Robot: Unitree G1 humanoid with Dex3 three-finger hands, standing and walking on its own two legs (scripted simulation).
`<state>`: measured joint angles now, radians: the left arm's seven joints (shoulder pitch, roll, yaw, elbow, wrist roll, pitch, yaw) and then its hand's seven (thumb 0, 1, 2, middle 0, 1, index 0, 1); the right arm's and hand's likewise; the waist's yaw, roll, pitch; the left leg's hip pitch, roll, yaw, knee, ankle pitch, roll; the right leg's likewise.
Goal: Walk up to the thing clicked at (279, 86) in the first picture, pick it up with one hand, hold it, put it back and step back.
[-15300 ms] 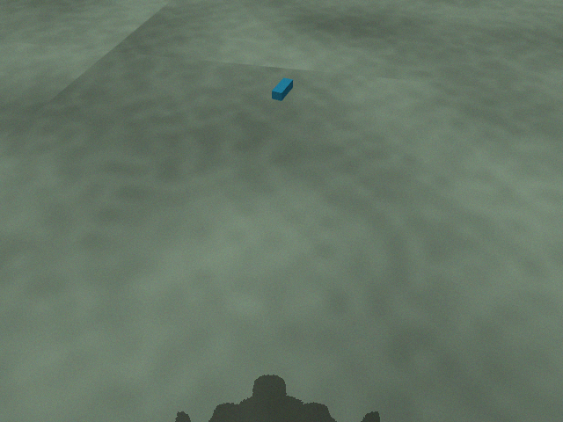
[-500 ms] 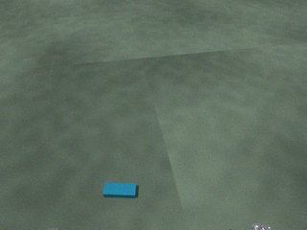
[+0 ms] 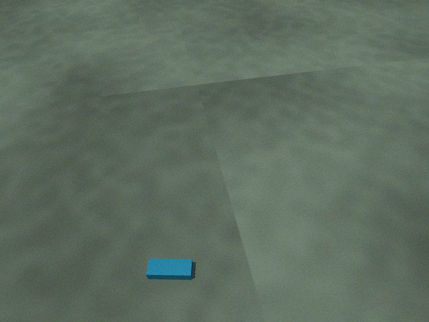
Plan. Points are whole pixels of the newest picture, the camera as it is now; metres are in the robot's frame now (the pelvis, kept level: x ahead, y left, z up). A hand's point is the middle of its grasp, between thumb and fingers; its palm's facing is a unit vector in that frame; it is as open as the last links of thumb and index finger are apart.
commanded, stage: walk up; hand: left
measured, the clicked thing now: (170, 269) +0.48 +0.22 -0.75
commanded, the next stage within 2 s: stand in 0.26 s
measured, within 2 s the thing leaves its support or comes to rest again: neither
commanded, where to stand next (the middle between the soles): +0.08 +0.04 m, yaw -1 degrees
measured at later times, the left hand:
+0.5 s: hand out of the picture +0.10 +0.25 -0.15, palm faces -0.03 -0.94 -0.34, open 7.4 cm
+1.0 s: hand out of the picture +0.08 +0.24 -0.15, palm faces -0.05 -0.94 -0.35, open 7.4 cm
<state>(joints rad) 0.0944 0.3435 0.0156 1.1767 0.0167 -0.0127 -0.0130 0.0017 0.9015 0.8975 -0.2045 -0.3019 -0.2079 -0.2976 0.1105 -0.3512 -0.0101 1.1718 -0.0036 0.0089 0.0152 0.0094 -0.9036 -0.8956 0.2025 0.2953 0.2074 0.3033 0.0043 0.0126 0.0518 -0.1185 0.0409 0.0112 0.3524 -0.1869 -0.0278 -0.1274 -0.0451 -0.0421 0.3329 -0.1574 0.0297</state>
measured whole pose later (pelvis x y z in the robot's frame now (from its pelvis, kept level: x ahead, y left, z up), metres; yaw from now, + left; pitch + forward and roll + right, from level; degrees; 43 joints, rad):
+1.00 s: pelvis +0.00 -0.01 +0.00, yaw -1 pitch -3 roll +0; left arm 0.11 0.35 -0.01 1.13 0.01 -0.01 -0.01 0.00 0.90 0.90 -0.20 -0.30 -0.21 -0.30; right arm 0.11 -0.35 -0.01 1.14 -0.01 0.00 0.01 0.01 -0.90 -0.90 0.20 0.30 0.21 0.30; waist 0.00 0.00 0.05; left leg -0.10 0.05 0.02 0.32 -0.18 -0.04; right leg -0.13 -0.03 -0.04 0.34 -0.17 0.02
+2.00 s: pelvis +0.01 -0.01 +0.00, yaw -1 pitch -2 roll +0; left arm 0.11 0.36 0.00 1.12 0.01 -0.01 -0.01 0.00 0.90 0.90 -0.20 -0.30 -0.21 -0.30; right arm 0.11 -0.35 0.00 1.13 -0.01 0.00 0.00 0.01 -0.90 -0.90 0.20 0.30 0.21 0.30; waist 0.00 0.00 0.05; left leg -0.09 0.06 0.03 0.32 -0.19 -0.05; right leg -0.13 -0.03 -0.03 0.34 -0.18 0.01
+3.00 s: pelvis +0.00 +0.00 -0.04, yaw -1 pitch +9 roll +0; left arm 0.04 0.31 0.14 0.88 0.18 0.11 0.00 0.00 -0.18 0.97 -0.05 -1.03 -0.08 -1.01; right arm 0.26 -0.23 -0.04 0.69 0.02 -0.07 -0.01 0.01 -0.88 -0.89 0.20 0.30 0.21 0.30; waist -0.03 0.00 -0.03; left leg -0.54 0.05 0.02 0.76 -0.37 -0.02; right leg -0.56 -0.05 -0.01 0.74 -0.33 0.03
